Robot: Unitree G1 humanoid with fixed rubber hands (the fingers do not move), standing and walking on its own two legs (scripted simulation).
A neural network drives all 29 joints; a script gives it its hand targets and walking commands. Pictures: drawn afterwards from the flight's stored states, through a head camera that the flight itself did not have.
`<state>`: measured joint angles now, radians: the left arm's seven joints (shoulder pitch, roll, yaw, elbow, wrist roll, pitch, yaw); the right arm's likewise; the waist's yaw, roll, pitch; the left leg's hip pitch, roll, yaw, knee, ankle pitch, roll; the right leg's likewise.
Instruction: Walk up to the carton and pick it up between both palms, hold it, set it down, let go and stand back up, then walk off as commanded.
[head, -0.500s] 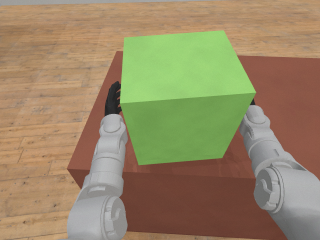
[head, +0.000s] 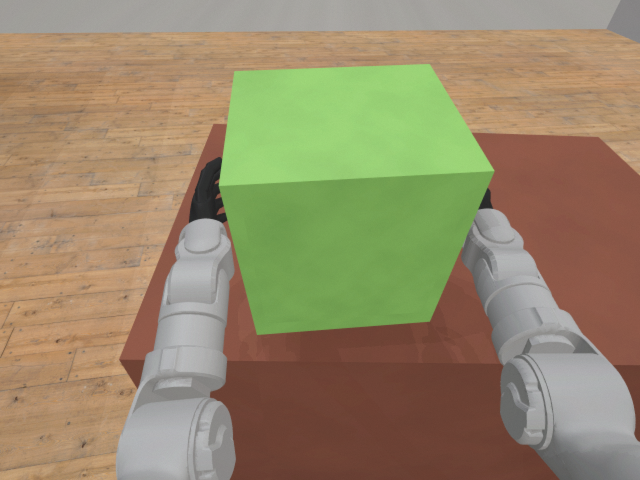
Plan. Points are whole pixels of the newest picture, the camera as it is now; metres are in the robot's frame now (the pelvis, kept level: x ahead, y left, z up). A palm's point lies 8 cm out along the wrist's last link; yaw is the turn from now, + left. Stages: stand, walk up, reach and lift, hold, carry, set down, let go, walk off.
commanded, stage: reach and lift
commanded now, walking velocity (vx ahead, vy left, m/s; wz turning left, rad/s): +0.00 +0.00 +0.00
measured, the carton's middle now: (339, 205) +0.43 +0.01 +0.16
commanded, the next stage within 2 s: hold in 2.00 s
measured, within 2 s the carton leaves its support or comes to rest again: neither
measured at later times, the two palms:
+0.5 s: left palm (186, 204) +0.38 +0.19 +0.19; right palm (478, 201) +0.38 -0.15 +0.21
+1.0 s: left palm (172, 176) +0.38 +0.20 +0.23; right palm (486, 172) +0.38 -0.14 +0.25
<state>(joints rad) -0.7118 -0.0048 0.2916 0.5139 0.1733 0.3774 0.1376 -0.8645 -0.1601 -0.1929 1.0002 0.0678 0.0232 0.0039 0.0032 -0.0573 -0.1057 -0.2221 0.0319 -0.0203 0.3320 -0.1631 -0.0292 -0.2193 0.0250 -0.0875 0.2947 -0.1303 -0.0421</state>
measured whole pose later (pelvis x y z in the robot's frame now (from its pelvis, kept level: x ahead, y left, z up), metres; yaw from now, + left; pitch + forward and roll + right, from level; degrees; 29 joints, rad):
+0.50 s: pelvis +0.00 +0.03 +0.00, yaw -1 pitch -4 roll -1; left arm -0.71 0.03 0.25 0.30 0.18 0.68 0.13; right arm -0.86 -0.18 -0.08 0.84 0.22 0.25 -0.05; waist -0.05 -0.06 -0.05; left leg -0.13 0.02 0.00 0.41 -0.22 0.01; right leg -0.10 0.01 -0.06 0.31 -0.14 -0.01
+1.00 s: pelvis -0.01 +0.04 +0.00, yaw -1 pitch -3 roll -2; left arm -0.83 0.10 0.25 0.41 0.13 0.76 0.10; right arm -0.98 -0.22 -0.05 0.84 0.31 0.43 -0.13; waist -0.06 -0.03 -0.11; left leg -0.16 0.01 0.00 0.41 -0.21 0.02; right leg -0.12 0.01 -0.04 0.28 -0.11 0.00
